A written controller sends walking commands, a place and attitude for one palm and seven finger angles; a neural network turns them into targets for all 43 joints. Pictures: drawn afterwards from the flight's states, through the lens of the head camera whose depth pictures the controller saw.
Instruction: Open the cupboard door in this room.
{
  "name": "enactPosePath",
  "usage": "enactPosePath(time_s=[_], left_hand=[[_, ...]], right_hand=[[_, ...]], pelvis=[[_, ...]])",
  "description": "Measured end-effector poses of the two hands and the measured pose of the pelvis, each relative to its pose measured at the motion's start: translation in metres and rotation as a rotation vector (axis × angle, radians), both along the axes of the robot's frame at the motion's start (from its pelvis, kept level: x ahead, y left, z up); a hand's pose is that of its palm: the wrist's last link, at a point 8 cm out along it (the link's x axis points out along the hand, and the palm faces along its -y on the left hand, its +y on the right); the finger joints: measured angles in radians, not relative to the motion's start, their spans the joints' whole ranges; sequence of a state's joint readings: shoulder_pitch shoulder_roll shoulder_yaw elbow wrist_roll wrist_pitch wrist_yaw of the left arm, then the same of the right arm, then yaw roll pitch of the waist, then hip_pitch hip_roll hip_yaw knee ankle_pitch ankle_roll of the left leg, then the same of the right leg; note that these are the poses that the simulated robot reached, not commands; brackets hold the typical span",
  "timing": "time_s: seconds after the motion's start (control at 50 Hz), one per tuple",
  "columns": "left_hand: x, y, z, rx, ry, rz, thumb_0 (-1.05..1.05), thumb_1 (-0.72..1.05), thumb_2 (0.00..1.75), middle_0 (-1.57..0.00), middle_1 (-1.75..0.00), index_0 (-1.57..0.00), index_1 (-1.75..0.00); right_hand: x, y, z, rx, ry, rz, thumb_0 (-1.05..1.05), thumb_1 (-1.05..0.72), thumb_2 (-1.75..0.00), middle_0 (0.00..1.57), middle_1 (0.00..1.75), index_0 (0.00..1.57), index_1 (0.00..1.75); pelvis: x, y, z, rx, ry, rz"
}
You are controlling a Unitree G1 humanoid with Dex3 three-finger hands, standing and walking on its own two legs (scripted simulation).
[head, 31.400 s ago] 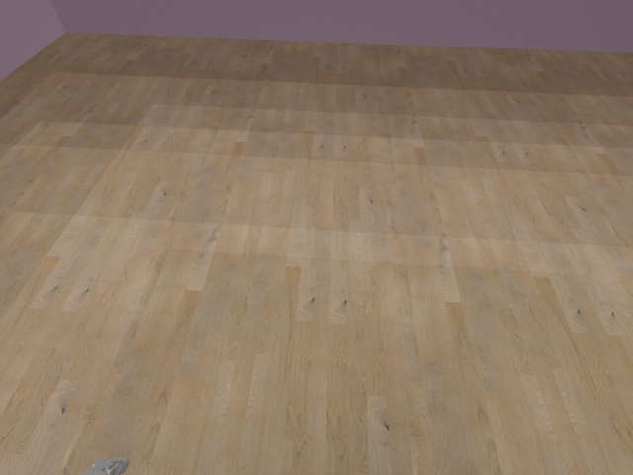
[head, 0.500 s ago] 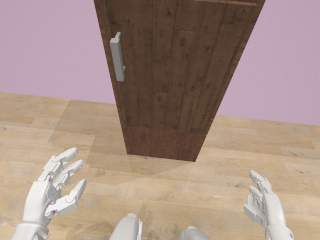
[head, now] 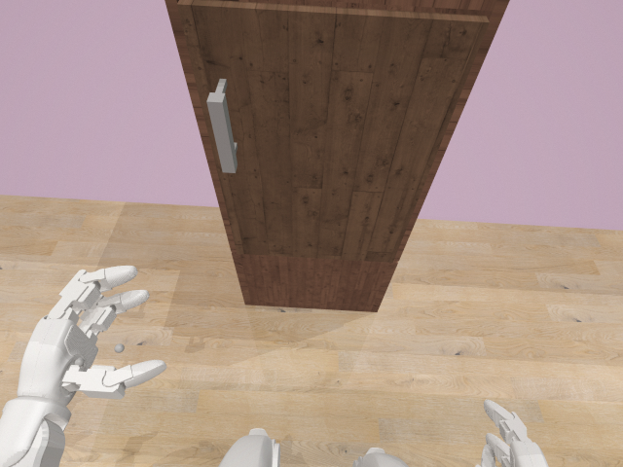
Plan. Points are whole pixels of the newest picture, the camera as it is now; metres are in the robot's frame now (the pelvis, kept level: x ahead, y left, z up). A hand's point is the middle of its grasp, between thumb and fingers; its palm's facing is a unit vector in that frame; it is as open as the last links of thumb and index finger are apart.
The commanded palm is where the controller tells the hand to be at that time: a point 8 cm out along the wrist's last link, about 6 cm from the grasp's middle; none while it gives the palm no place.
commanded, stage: raise the hand with hooked fingers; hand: left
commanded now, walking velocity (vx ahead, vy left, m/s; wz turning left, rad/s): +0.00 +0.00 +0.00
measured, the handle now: (226, 127) +0.59 +0.17 +0.07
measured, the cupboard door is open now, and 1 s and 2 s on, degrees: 0 0 0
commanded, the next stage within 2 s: move the hooked fingers beside the handle in 1.14 s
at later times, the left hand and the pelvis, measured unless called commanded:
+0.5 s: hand (73, 304) +0.27 +0.28 +0.08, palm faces +0.03 -1.00 -0.04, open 13.9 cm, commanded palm +0.25 +0.33 +0.09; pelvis +0.00 +0.01 +0.02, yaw +1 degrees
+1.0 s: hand (81, 285) +0.29 +0.28 +0.09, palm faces +0.01 -1.00 -0.02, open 13.9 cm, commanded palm +0.27 +0.32 +0.10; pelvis +0.01 +0.00 +0.02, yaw +0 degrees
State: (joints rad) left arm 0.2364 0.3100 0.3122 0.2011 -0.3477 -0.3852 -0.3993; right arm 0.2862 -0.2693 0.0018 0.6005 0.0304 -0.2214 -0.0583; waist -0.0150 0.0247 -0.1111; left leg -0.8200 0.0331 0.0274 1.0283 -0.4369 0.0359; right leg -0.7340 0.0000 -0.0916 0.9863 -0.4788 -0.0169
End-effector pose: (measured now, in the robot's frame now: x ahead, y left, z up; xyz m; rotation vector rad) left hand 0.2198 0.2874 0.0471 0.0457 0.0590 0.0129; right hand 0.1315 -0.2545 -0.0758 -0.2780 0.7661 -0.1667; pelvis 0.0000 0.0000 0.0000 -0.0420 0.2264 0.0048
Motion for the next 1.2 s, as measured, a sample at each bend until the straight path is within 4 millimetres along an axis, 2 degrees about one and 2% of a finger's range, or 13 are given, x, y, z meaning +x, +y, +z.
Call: enactPosePath(time_s=[0.1,0.22,0.34,0.5,0.76,0.92,1.2], left_hand=[[0.004,0.008,0.007,0.0,-0.019,-0.005,0.0,-0.13,0.45,-0.27,-0.97,-0.28,-0.97],[0.011,0.021,0.016,0.0,-0.026,0.007,0.0,-0.27,0.39,-0.28,-1.06,-0.29,-1.06],[0.02,0.033,0.026,0.003,-0.022,0.011,-0.01,-0.4,0.34,-0.29,-1.14,-0.3,-1.14],[0.033,0.047,0.036,-0.004,-0.011,0.015,-0.01,-0.48,0.31,-0.3,-1.19,-0.3,-1.19],[0.054,0.054,0.05,-0.019,-0.026,-0.004,-0.01,-0.49,0.3,-0.3,-1.2,-0.3,-1.2],[0.054,0.045,0.044,-0.026,-0.019,-0.004,-0.01,-0.49,0.3,-0.3,-1.2,-0.3,-1.2],[0.05,0.041,0.047,-0.026,-0.032,0.006,-0.01,-0.5,0.3,-0.3,-1.2,-0.31,-1.2]], right_hand=[[0.015,0.005,0.013,-0.017,-0.043,0.022,0.02,-0.9,-0.9,0.2,0.3,0.2,0.3],[0.034,0.022,0.024,-0.004,-0.091,0.062,0.01,-0.9,-0.9,0.2,0.3,0.2,0.3],[0.042,0.036,0.029,0.02,-0.102,0.089,0.01,-0.9,-0.9,0.21,0.3,0.2,0.3],[0.035,0.038,0.028,0.024,-0.063,0.088,0.01,-0.9,-0.9,0.21,0.3,0.2,0.3],[0.011,0.013,0.03,-0.011,-0.003,0.029,0.01,-0.9,-0.9,0.21,0.3,0.2,0.3],[0.008,0.006,0.03,-0.012,0.0,0.018,0.01,-0.9,-0.9,0.21,0.3,0.2,0.3],[0.018,0.011,0.027,0.015,-0.019,0.035,0.01,-0.9,-0.9,0.21,0.3,0.2,0.3]], pelvis=[[0.002,0.006,0.004,-0.006,-0.014,0.005],[0.003,0.011,0.009,-0.01,-0.03,0.012],[0.004,0.013,0.014,-0.012,-0.043,0.016],[0.005,0.014,0.019,-0.01,-0.054,0.016],[0.007,0.01,0.025,-0.005,-0.06,0.006],[0.007,0.006,0.025,0.0,-0.058,-0.001],[0.007,0.0,0.024,0.003,-0.061,0.004]])
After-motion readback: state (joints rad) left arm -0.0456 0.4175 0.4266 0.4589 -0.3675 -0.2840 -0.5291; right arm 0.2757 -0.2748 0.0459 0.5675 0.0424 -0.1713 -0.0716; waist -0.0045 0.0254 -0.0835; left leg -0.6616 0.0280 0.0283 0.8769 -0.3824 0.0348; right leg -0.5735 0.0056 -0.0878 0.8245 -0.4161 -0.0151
